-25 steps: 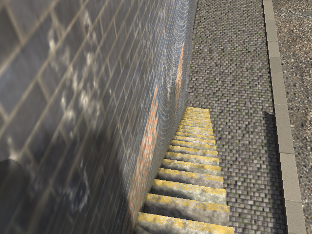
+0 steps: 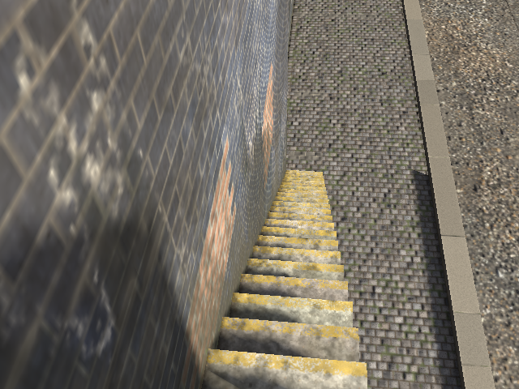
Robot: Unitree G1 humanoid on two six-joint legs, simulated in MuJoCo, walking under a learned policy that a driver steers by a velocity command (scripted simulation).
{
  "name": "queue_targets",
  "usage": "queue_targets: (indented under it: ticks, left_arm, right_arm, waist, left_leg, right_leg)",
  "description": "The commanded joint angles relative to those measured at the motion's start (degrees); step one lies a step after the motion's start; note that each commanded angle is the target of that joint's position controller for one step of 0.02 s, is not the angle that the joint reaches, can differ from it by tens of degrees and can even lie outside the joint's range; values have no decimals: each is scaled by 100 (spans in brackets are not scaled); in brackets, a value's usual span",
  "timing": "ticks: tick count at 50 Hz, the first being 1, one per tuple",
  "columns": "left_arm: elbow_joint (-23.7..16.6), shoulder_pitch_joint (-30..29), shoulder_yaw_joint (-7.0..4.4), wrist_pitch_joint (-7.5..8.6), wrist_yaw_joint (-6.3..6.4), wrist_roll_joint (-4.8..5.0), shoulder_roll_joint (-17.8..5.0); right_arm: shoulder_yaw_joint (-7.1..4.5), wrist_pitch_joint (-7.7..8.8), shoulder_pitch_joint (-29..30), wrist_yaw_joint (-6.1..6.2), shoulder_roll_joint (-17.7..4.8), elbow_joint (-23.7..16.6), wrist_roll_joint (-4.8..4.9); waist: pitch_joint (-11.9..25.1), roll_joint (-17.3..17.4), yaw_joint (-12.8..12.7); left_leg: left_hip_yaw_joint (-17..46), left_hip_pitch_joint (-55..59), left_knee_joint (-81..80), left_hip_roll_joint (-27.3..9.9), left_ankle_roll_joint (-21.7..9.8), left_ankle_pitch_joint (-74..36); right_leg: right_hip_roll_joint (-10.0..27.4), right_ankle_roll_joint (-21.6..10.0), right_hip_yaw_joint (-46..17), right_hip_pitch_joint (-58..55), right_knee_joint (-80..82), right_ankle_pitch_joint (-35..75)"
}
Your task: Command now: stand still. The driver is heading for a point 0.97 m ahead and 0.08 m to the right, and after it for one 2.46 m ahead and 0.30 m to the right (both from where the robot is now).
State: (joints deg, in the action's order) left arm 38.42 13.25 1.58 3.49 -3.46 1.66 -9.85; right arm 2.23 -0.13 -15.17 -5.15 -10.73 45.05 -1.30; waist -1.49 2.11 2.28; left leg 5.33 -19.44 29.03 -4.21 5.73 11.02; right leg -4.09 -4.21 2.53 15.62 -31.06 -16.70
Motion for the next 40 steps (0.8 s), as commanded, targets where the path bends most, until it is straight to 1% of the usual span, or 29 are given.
queue_targets:
  ticks: [1, 4, 5, 6, 7, 8, 9, 10, 11, 12, 13, 14, 15, 17, 22, 23, 25, 26, 27, 29, 30, 31, 32, 34, 35, 36, 37, 38, 40]
  left_arm:
    - [-327, 142, -177, 74, 6, 13, -569]
    - [-302, 160, -186, 72, 5, 19, -569]
    - [-306, 38, -151, 62, 3, 47, -542]
    - [-358, 432, -738, -198, 159, -300, -1860]
    - [-535, 12, -689, -308, 131, -309, -1578]
    - [-379, -326, 8, -183, 277, -165, 129]
    - [-849, -942, 247, 31, 117, 116, 592]
    - [-838, -536, -122, 75, 159, 228, -377]
    - [-677, -58, -261, 102, 231, 141, -887]
    - [-473, 201, -248, 89, 202, 58, -811]
    - [-340, 376, -271, 57, 179, -21, -826]
    - [-242, 534, -280, 41, 151, -60, -813]
    - [-183, 524, -274, 33, 117, -63, -744]
    - [-134, 408, -247, 16, 37, -8, -607]
    - [-136, 261, -217, 2, 58, -2, -557]
    - [-131, 145, -175, -9, 62, 17, -528]
    - [-82, 222, -178, -34, 75, 19, -573]
    - [-6, 312, -217, -48, 328, -255, -607]
    - [-8, 190, -219, -28, 400, -225, -667]
    - [98, 104, -214, -21, 431, -151, -623]
    - [164, 120, -211, -38, 428, -129, -599]
    - [382, 249, -265, -162, 458, -76, -686]
    - [318, 218, -206, -153, 449, -176, -482]
    - [468, 229, -218, -157, 448, -163, -528]
    - [236, 170, -129, -175, 183, 210, -162]
    - [387, 338, -217, -200, 61, 201, -461]
    - [441, 463, -253, -205, 14, 84, -553]
    - [478, 642, -304, -197, 2, 11, -573]
    - [515, 641, -283, -159, 17, -45, -480]
  right_arm:
    - [-54, 33, -88, -19, -320, -293, -7]
    - [-53, 11, -68, -14, -318, -274, -11]
    - [-77, 2, -132, -7, -304, -220, -53]
    - [-456, -172, -25, 602, -902, -43, 326]
    - [-368, -244, 513, 794, -821, -188, 279]
    - [-208, -176, 459, 844, -258, 81, 193]
    - [38, 75, -161, 255, 212, -180, -230]
    - [-18, 241, 763, 167, -63, -413, -198]
    - [-110, 271, 887, 105, -338, -481, -29]
    - [-125, 190, 452, 0, -399, -226, 17]
    - [-144, 100, 206, -34, -475, -152, -40]
    - [-127, 14, 88, -61, -468, -136, -91]
    - [-149, -66, 97, -67, -482, -108, -97]
    - [-118, -126, 57, -53, -385, -64, -71]
    - [-81, -111, 326, -23, -289, -36, -50]
    - [-105, -105, 257, -21, -271, 29, -91]
    - [-123, -105, 247, -26, -314, 81, -90]
    - [-158, -136, 223, 465, -42, 476, 275]
    - [-157, -176, -5, 647, -119, 623, 279]
    - [-167, -196, -36, 729, -113, 856, 206]
    - [-173, -184, -43, 724, -109, 951, 184]
    - [-228, -120, 13, 722, -199, 902, 125]
    - [-203, -125, -1, 704, -191, 1159, 187]
    - [-205, -128, -93, 692, -128, 1370, 163]
    - [-99, -158, -197, 174, -43, 1104, -251]
    - [-150, -178, -15, -1, -83, 1075, -269]
    - [-176, -170, 17, -59, -138, 984, -204]
    - [-183, -165, 29, -79, -206, 976, -105]
    - [-170, -112, 15, -64, -190, 993, -77]
  waist:
    - [245, -142, -52]
    - [256, -163, -45]
    - [324, -253, 37]
    - [804, -1568, -286]
    - [-164, -1893, -324]
    - [-495, -575, 16]
    - [278, 770, 499]
    - [485, 422, -181]
    - [769, 16, -384]
    - [621, -56, -328]
    - [454, 29, -291]
    - [385, 36, -283]
    - [313, 32, -250]
    - [218, -36, -141]
    - [313, -169, -132]
    - [384, -254, -46]
    - [271, -222, -78]
    - [294, -660, -37]
    - [245, -669, 78]
    - [265, -588, 127]
    - [243, -521, 127]
    - [218, -678, 202]
    - [176, -155, 17]
    - [49, -145, 66]
    - [-106, 229, -89]
    - [-173, 46, -149]
    - [-138, 39, -186]
    - [-223, 53, -292]
    - [-46, 33, -261]
  left_leg:
    - [-361, 194, -222, 158, -302, -550]
    - [-399, 262, -201, 154, -280, -602]
    - [-431, 339, -221, 147, -247, -582]
    - [-1342, 465, 916, 708, -620, 875]
    - [-1533, 11, 1876, 629, -774, 486]
    - [-564, 738, 985, -38, -636, 111]
    - [-157, 835, 99, -109, -418, -1897]
    - [-425, 861, 317, 21, -481, -2889]
    - [-548, 606, 411, 178, -512, -2454]
    - [-544, 563, 70, 104, -427, -1957]
    - [-567, 650, -63, 97, -353, -1828]
    - [-608, 659, -98, 108, -304, -1526]
    - [-589, 552, -129, 119, -331, -1069]
    - [-564, 450, -288, 105, -414, -541]
    - [-636, 555, -308, 154, -404, -524]
    - [-665, 652, -339, 146, -370, -491]
    - [-691, 619, -381, 176, -363, -429]
    - [-880, 1141, -249, 109, -375, -501]
    - [-893, 1424, -148, 102, -340, -553]
    - [-837, 1526, -285, 24, -376, -732]
    - [-814, 1528, -380, -9, -398, -831]
    - [-685, 1533, -500, -201, -439, -995]
    - [-759, 1233, -611, -47, -428, -904]
    - [-735, 1326, -687, -80, -418, -880]
    - [-762, 714, -826, 115, -266, -500]
    - [-769, 482, -892, 153, -343, -256]
    - [-746, 370, -922, 157, -390, -122]
    - [-699, 208, -923, 161, -464, -12]
    - [-689, 196, -860, 156, -480, 2]
  right_leg:
    - [387, 436, -500, -6, 812, 494]
    - [373, 442, -526, 10, 821, 557]
    - [361, 465, -601, 21, 878, 439]
    - [587, -3, -734, -227, 1583, -2944]
    - [959, -378, -1133, 769, 1911, -3649]
    - [1193, -259, -1048, 1483, 1409, 745]
    - [1056, 257, -1133, 373, 309, 2268]
    - [658, 435, -591, 135, -76, 3147]
    - [566, 557, -447, -287, -12, 3262]
    - [399, 597, -292, -290, 171, 2428]
    - [289, 567, -215, -183, 285, 1863]
    - [280, 517, -275, -130, 406, 1611]
    - [281, 474, -308, -118, 471, 1385]
    - [261, 439, -394, -85, 608, 787]
    - [305, 436, -502, -66, 787, 792]
    - [297, 458, -568, -22, 866, 602]
    - [288, 468, -574, 22, 943, 388]
    - [1036, 433, -868, 263, 1507, 1253]
    - [1054, 389, -877, 399, 1523, 1354]
    - [960, 326, -762, 319, 1556, 1139]
    - [891, 290, -681, 276, 1580, 969]
    - [592, 220, -408, 184, 1446, 852]
    - [787, 248, -563, -109, 1636, 784]
    - [829, 206, -594, -10, 1727, 594]
    - [431, 548, -477, -341, 1404, 28]
    - [329, 533, -388, -341, 1321, 78]
    - [280, 523, -357, -400, 1254, 95]
    - [273, 474, -275, -450, 1203, 274]
    - [257, 446, -265, -488, 1127, 455]
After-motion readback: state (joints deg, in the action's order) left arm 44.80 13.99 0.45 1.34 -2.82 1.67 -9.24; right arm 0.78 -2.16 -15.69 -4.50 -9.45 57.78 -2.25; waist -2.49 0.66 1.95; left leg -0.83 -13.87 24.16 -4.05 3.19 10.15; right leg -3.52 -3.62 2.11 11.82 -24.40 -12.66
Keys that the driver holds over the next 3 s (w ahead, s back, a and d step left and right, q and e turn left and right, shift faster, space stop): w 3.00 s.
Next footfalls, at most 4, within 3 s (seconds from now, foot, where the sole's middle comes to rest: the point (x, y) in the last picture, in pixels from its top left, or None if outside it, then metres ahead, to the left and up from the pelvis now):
1.22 left None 0.03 0.12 -0.77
1.66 right None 0.21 -0.14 -0.97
2.12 left None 0.50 0.08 -1.18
2.56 right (324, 387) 0.68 -0.19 -1.38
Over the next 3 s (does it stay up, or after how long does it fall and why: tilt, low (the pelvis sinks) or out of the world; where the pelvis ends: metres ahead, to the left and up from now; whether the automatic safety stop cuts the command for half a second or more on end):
stays up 0.79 -0.09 -0.69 its command is cut before an obstacle from the start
